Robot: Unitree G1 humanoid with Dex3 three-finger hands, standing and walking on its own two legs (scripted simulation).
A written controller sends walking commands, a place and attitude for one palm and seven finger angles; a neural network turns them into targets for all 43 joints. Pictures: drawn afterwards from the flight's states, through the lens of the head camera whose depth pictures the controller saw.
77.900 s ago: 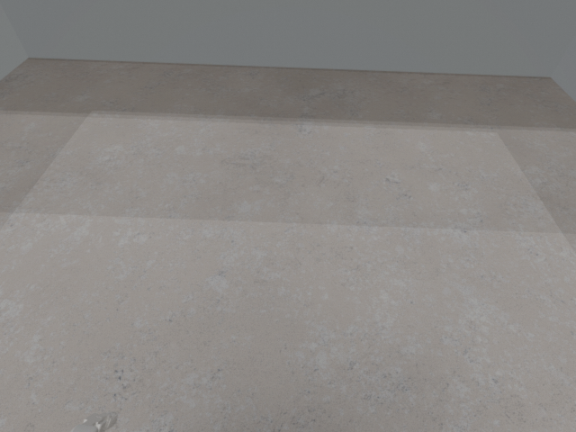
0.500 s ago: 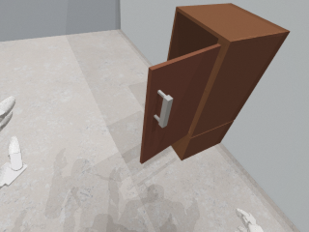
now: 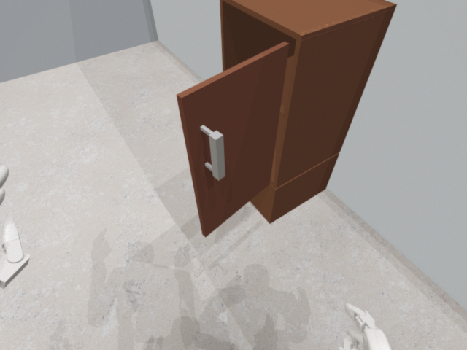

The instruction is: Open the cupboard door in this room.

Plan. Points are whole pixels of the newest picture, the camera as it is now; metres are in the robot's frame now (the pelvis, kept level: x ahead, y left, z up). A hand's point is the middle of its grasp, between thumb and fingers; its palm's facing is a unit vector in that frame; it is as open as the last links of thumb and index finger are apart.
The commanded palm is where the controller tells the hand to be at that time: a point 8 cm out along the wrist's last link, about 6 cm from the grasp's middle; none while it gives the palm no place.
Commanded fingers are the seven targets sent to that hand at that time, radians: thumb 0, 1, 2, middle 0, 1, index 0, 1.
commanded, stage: stop stepping back and stand still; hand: left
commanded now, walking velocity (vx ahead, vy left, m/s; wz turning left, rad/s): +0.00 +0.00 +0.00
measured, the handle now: (212, 152) +0.57 +0.08 -0.03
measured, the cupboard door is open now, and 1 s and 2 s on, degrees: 100 100 100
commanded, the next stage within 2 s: let the arm hang, fingers relaxed in 0.40 s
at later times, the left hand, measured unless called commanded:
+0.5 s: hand (55, 263) +0.20 +0.23 +0.15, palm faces +0.36 -0.76 -0.53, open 7.4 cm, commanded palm none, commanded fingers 0.00 0.90 0.90 -0.20 -0.30 -0.20 -0.30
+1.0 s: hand out of the picture -0.08 +0.16 -0.18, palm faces +0.11 -0.98 -0.14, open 7.3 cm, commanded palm none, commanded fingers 0.00 0.90 0.90 -0.20 -0.30 -0.20 -0.30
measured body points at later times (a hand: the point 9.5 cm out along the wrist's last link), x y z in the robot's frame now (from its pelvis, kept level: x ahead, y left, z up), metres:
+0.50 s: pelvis +0.00 -0.03 +0.00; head +0.01 -0.05 +0.45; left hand +0.17 +0.26 +0.18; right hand +0.16 -0.27 -0.09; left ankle +0.03 +0.12 -0.74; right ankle -0.07 -0.06 -0.74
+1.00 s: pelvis -0.03 +0.00 +0.00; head +0.01 +0.02 +0.44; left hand -0.09 +0.21 -0.17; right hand -0.01 -0.23 -0.15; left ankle +0.00 +0.11 -0.74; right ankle -0.07 -0.05 -0.74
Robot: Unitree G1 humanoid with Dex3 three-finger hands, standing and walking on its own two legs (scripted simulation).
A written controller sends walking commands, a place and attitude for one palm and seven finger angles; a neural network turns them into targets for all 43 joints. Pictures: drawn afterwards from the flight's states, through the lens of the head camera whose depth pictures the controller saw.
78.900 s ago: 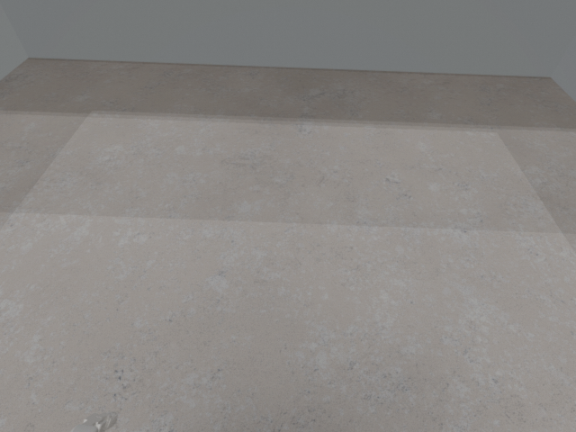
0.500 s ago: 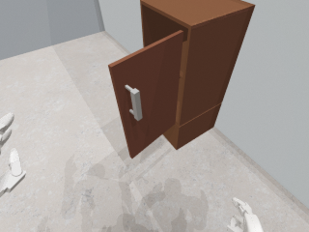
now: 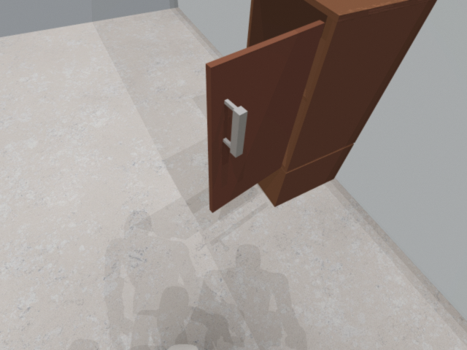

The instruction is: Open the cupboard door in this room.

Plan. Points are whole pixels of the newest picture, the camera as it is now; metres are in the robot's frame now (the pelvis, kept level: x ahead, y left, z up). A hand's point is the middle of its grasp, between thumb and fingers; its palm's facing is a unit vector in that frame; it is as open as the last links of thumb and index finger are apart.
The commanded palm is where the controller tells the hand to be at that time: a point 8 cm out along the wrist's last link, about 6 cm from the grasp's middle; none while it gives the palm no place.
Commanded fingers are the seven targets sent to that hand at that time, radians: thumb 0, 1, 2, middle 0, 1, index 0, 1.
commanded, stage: let the arm hang, fingers relaxed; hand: left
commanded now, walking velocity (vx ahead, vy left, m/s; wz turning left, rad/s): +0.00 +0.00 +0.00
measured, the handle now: (232, 128) +0.60 +0.05 -0.02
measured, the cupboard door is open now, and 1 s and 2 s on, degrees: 100 100 100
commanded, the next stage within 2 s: look to check the result in 0.60 s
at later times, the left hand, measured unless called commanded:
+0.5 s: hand out of the picture +0.00 +0.20 -0.17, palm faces +0.00 -0.98 -0.18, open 7.4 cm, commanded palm none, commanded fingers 0.00 0.90 0.90 -0.20 -0.30 -0.20 -0.30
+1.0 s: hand out of the picture -0.03 +0.18 -0.16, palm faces +0.02 -0.98 -0.18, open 7.4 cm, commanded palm none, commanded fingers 0.00 0.90 0.90 -0.20 -0.30 -0.20 -0.30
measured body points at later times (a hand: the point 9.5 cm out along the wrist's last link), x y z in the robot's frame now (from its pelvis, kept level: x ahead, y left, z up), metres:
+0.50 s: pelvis -0.01 +0.03 +0.01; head +0.00 +0.03 +0.46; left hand +0.00 +0.25 -0.15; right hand -0.03 -0.17 -0.16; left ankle +0.03 +0.11 -0.73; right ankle -0.05 -0.05 -0.73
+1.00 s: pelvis +0.00 +0.03 +0.01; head +0.01 +0.02 +0.46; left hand -0.03 +0.24 -0.15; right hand -0.02 -0.18 -0.16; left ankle +0.03 +0.11 -0.73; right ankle -0.05 -0.05 -0.73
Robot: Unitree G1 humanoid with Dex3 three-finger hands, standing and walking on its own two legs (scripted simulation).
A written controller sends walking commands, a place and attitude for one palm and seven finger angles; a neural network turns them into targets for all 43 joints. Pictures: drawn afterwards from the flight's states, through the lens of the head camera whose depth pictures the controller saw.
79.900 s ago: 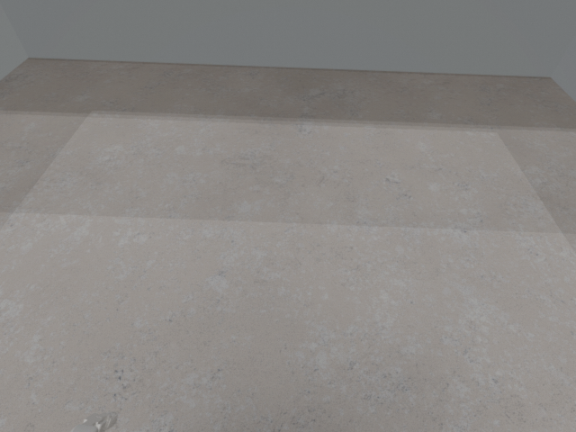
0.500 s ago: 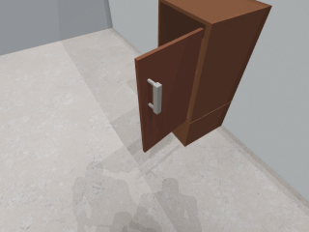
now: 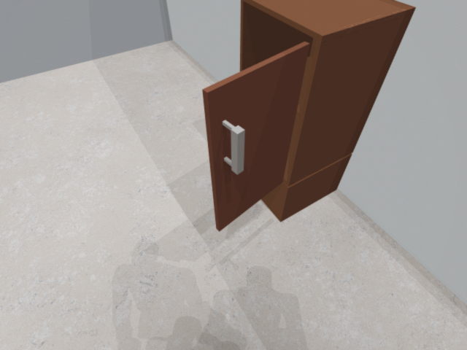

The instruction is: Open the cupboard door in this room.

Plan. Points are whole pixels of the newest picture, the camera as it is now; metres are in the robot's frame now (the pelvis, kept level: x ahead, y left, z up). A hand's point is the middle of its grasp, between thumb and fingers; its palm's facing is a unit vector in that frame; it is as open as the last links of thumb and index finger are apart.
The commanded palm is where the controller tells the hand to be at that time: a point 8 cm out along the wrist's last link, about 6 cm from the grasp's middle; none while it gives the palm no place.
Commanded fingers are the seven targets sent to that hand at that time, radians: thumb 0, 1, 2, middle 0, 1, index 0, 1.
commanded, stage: look to check the result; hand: left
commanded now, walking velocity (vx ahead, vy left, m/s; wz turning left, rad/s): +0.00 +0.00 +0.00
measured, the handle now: (232, 147) +0.60 +0.04 -0.03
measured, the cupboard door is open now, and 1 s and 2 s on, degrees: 100 100 100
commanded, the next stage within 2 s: stand and wait in 0.22 s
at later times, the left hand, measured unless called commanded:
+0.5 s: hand out of the picture -0.01 +0.13 -0.17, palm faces +0.04 -0.98 -0.19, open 7.4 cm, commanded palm none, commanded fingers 0.00 0.90 0.90 -0.20 -0.30 -0.20 -0.30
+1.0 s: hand out of the picture -0.02 +0.11 -0.18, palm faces +0.06 -0.98 -0.19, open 7.4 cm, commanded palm none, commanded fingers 0.00 0.90 0.90 -0.20 -0.30 -0.20 -0.30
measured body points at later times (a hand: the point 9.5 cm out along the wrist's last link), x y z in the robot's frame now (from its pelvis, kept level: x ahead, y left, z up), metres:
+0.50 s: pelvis +0.01 -0.02 +0.00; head +0.02 -0.04 +0.45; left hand -0.01 +0.19 -0.16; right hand -0.01 -0.23 -0.17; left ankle +0.03 +0.08 -0.74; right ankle -0.05 -0.08 -0.74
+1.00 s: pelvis +0.02 -0.04 +0.00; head +0.03 -0.05 +0.45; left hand -0.02 +0.17 -0.16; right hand +0.00 -0.25 -0.17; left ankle +0.03 +0.08 -0.74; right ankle -0.05 -0.08 -0.74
